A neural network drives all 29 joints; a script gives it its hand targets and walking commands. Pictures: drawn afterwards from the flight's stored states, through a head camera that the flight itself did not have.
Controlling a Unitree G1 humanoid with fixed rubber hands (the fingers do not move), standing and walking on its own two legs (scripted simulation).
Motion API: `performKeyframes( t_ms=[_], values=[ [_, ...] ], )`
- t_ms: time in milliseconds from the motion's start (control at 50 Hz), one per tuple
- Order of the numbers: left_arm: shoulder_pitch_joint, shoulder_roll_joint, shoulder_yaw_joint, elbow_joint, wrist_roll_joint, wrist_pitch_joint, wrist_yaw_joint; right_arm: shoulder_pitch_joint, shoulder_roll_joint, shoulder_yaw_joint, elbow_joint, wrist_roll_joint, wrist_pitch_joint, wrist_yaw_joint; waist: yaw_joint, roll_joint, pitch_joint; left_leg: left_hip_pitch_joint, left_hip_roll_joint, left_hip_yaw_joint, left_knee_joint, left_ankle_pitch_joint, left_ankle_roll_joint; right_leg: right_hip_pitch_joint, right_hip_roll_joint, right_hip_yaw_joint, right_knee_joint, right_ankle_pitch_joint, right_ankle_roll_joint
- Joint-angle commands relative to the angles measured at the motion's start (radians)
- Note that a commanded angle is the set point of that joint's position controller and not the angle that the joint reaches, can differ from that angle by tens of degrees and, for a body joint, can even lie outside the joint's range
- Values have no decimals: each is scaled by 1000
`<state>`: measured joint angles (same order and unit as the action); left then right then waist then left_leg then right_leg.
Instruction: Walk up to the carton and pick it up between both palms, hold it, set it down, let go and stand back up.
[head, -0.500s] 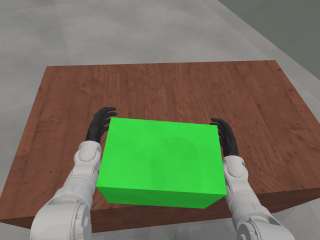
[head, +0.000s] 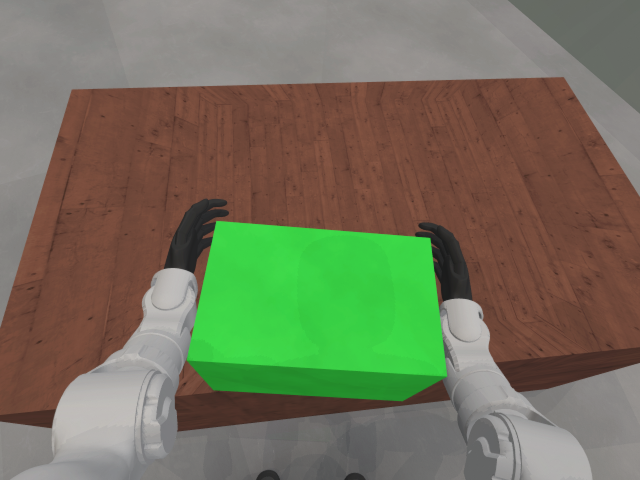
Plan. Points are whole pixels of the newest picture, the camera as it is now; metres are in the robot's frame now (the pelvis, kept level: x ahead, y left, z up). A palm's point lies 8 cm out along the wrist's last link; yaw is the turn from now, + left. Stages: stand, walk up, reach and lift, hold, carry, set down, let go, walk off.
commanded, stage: set down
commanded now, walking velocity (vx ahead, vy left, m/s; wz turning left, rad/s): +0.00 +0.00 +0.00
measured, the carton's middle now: (316, 317) +0.33 +0.01 -0.05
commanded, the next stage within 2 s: none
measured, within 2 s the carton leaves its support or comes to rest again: neither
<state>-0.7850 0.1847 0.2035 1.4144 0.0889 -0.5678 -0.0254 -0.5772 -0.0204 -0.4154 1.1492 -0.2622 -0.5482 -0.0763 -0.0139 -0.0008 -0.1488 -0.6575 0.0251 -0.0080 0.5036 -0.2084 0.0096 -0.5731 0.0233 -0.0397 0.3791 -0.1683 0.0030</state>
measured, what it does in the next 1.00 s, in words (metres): stands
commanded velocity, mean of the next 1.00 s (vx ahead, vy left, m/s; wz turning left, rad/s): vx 0.00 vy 0.00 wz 0.00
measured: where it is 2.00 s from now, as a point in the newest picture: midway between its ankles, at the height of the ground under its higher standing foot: outside the picture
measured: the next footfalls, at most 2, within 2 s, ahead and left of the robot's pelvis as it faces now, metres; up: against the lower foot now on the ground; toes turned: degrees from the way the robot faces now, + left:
none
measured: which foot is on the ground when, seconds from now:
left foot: down 0.00-1.00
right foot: down 0.00-1.00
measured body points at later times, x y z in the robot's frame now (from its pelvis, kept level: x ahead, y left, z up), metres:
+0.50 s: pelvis -0.01 +0.01 -0.03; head +0.14 +0.02 +0.39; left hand +0.41 +0.19 -0.08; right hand +0.38 -0.16 -0.08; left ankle +0.00 +0.10 -0.73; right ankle -0.01 -0.12 -0.73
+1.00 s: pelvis -0.04 +0.01 -0.05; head +0.12 +0.02 +0.37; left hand +0.40 +0.19 -0.08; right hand +0.38 -0.17 -0.08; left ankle +0.00 +0.10 -0.73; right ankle -0.01 -0.12 -0.73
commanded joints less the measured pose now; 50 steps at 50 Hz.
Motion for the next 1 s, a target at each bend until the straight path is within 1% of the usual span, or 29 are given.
performKeyframes(
  t_ms=[0, 200, 380, 480, 620, 700, 860, 980],
  values=[
    [-543, -596, -161, -89, 76, -95, -92, -626, 606, 283, -55, -112, -96, 135, -3, 71, -704, 363, 12, 49, 91, 526, -89, 182, -18, -35, 69, 345, -22],
    [-561, -583, -179, -14, 52, -155, -81, -668, 584, 263, 36, -117, -149, 144, -2, 95, -809, 339, 19, 37, 203, 586, -97, 19, 5, -57, 152, 334, -27],
    [-572, -576, -222, 11, 12, -203, -79, -689, 571, 283, 107, -97, -195, 143, -17, 100, -898, 276, 14, 25, 297, 610, -99, -71, 23, -67, 243, 367, -15],
    [-591, -566, -242, 17, -7, -213, -82, -681, 563, 287, 166, -84, -192, 141, -31, 111, -878, 232, 8, 21, 323, 554, -99, -113, 24, -66, 275, 318, -11],
    [-637, -560, -236, 57, -21, -203, -84, -715, 555, 268, 198, -70, -171, 140, -34, 107, -822, 180, 3, 21, 323, 427, -89, -161, 20, -65, 292, 203, -10],
    [-658, -555, -223, 80, -22, -200, -85, -727, 552, 247, 210, -78, -164, 141, -32, 103, -813, 160, 4, 23, 321, 371, -84, -188, 15, -66, 300, 149, -11],
    [-677, -528, -186, 109, -10, -194, -85, -733, 529, 192, 236, -106, -158, 144, -26, 101, -781, 138, 9, 30, 316, 298, -79, -235, 8, -69, 306, 68, -17],
    [-671, -496, -152, 120, 11, -187, -85, -721, 506, 144, 253, -135, -160, 145, -23, 99, -755, 126, 10, 38, 309, 265, -77, -253, 2, -69, 304, 36, -20]
  ],
)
